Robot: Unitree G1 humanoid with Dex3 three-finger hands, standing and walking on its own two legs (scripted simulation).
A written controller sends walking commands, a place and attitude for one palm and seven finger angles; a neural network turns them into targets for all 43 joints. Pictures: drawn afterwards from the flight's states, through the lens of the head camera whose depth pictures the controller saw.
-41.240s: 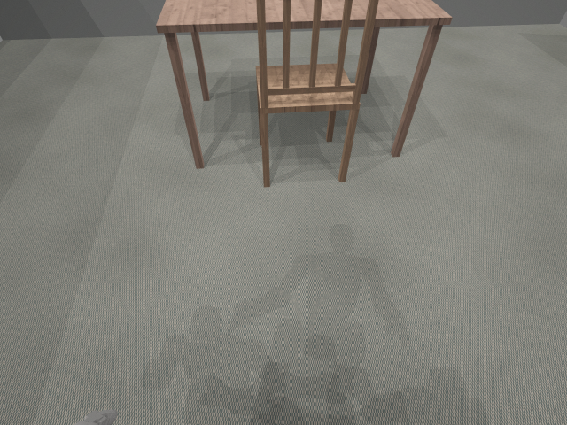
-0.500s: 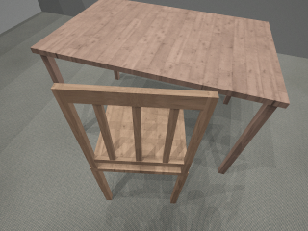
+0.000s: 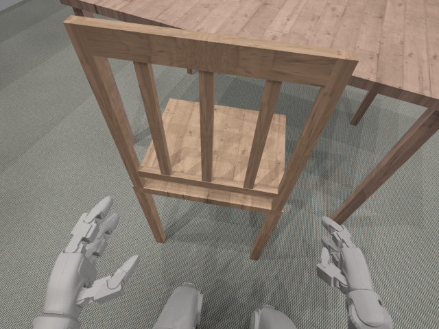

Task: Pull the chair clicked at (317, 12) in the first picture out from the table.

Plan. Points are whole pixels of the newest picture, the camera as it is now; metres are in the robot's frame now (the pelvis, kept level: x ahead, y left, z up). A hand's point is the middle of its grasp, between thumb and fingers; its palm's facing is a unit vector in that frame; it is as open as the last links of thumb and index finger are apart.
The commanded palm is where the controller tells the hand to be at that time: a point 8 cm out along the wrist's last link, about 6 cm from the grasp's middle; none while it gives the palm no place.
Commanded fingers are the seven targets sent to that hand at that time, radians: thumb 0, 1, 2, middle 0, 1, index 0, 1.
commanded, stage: raise the hand toward the chair's back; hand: left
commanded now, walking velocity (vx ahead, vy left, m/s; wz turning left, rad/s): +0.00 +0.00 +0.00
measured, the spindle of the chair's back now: (207, 136) +0.47 +0.09 +0.05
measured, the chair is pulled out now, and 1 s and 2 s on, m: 0.17 0.17 0.17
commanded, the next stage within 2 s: aim the fingers beside a spindle in 1.54 s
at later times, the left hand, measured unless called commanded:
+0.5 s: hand (124, 236) +0.24 +0.19 +0.06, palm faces -0.05 -1.00 -0.04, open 14.7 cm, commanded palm +0.22 +0.25 +0.06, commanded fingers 0.00 -0.36 0.36 -0.07 -0.10 -0.07 -0.10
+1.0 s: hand (99, 219) +0.26 +0.23 +0.07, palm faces -0.03 -1.00 -0.05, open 16.9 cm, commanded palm +0.24 +0.29 +0.08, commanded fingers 0.00 -0.50 0.30 -0.06 -0.08 -0.06 -0.08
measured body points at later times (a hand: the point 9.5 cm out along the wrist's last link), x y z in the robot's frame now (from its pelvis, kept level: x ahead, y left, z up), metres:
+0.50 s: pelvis +0.02 +0.01 +0.02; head +0.09 +0.01 +0.46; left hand +0.24 +0.24 +0.06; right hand +0.17 -0.27 -0.06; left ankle +0.06 +0.12 -0.63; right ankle +0.02 -0.09 -0.63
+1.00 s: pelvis +0.02 +0.03 +0.03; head +0.09 +0.05 +0.48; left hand +0.25 +0.28 +0.08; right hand +0.21 -0.20 -0.04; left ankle +0.06 +0.12 -0.63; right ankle +0.02 -0.09 -0.63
